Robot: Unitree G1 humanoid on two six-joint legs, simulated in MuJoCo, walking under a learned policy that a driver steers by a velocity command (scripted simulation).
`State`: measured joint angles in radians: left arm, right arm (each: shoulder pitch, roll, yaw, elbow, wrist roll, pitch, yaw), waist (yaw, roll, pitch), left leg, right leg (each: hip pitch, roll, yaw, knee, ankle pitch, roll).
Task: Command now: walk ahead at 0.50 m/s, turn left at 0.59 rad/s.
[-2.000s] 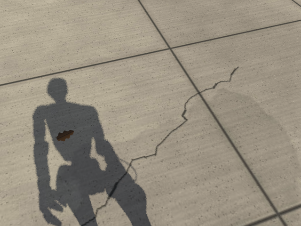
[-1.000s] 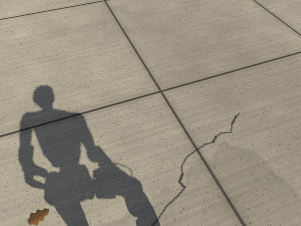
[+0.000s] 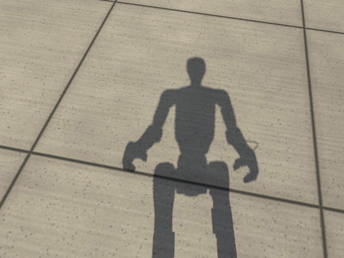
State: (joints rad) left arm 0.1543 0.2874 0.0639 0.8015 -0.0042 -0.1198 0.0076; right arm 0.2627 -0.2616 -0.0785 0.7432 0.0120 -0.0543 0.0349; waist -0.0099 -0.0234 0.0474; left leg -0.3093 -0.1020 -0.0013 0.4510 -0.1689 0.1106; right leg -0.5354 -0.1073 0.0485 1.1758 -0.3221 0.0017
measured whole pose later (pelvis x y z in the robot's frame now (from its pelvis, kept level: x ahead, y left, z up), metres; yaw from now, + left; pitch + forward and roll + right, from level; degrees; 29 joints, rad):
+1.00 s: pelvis +0.52 +0.07 +0.00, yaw +9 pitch +2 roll +0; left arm 0.35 0.30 0.05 0.84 -0.03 -0.06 0.00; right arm 0.15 -0.25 -0.05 0.70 0.00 -0.10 0.02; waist 0.03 -0.04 0.02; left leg -0.34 0.00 0.07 0.48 -0.17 0.04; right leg -0.41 -0.03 0.06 1.14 -0.39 -0.02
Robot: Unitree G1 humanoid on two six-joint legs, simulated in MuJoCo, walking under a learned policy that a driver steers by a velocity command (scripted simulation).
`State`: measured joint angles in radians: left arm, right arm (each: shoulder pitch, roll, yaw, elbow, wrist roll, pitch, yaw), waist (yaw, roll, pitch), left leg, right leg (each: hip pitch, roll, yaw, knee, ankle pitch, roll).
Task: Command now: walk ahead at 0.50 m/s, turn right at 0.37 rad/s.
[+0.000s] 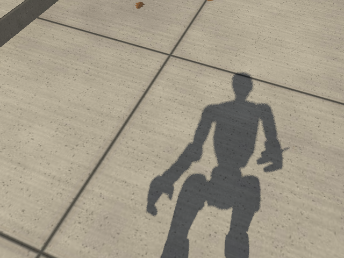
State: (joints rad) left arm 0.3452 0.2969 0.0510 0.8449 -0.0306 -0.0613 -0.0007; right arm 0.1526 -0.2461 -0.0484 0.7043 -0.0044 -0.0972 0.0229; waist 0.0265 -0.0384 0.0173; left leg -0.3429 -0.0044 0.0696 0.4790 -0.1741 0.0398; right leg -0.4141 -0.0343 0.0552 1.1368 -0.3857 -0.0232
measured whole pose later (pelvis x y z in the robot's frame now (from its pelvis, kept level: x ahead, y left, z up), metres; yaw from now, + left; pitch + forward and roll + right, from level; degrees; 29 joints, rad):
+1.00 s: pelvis +0.52 -0.12 -0.01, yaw -35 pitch +2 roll +1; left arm 0.33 0.31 0.07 0.69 -0.02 0.00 0.02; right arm 0.07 -0.27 -0.05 0.68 -0.02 -0.10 0.01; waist 0.04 -0.03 0.03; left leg -0.42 -0.01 0.01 0.53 -0.15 0.01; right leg -0.38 0.08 0.14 1.17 -0.54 0.02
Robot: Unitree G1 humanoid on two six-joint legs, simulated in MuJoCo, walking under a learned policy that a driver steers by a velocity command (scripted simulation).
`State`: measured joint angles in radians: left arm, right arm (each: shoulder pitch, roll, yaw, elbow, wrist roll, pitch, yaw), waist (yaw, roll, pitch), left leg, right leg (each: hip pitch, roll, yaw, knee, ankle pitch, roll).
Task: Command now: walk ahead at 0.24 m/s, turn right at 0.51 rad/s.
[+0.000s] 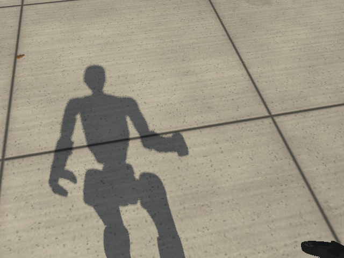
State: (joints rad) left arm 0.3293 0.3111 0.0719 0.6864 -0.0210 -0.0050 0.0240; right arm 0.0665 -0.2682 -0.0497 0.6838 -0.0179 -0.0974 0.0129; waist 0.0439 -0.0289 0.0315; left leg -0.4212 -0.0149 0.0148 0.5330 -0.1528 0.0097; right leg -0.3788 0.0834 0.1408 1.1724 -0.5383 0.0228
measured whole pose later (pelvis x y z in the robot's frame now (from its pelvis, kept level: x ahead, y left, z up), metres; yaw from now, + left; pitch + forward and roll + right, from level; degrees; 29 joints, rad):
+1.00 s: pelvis +0.17 -0.01 +0.01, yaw -5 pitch +1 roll -1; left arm 0.22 0.28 0.07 0.72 -0.03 -0.06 -0.01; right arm 0.39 -0.26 -0.03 0.99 0.01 -0.08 0.01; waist -0.05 -0.02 -0.01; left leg -0.07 0.01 0.02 0.39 -0.35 0.02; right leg -0.51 -0.01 -0.01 1.01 -0.37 -0.02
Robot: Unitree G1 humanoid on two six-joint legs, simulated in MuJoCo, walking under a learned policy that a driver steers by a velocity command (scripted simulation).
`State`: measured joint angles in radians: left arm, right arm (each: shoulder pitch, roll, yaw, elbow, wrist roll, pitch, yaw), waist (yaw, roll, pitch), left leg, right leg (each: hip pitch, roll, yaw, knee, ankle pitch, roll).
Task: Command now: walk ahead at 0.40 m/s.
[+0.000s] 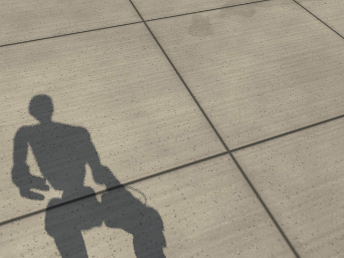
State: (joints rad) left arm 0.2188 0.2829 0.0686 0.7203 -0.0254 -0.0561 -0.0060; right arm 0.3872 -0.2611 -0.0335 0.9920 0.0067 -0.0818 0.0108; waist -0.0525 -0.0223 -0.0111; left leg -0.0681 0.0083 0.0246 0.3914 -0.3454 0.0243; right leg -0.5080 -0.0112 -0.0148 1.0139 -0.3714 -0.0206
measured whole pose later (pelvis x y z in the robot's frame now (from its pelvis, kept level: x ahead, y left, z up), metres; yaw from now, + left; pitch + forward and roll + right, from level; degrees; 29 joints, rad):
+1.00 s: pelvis +0.52 +0.04 +0.00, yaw +16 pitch +2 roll +0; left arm 0.16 0.30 0.05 0.80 0.00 -0.11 0.00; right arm 0.28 -0.27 -0.07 0.74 0.00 -0.06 0.02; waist -0.02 -0.02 0.04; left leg -0.29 -0.10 -0.03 0.41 -0.15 0.10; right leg -0.54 -0.08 0.05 1.10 -0.32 0.00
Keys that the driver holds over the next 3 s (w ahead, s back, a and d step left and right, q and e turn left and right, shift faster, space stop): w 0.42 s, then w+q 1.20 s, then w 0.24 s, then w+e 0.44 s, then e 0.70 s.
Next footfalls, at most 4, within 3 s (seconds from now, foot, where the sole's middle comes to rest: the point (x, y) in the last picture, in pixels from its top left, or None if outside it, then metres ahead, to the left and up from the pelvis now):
0.26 right None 0.30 -0.15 -0.78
0.82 left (134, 243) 0.58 0.12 -0.78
1.30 right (159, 172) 0.91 0.01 -0.78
1.82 left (76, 160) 0.99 0.40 -0.78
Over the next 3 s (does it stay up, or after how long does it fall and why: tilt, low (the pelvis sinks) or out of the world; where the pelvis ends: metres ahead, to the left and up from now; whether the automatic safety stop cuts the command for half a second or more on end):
stays up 1.34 0.49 0.00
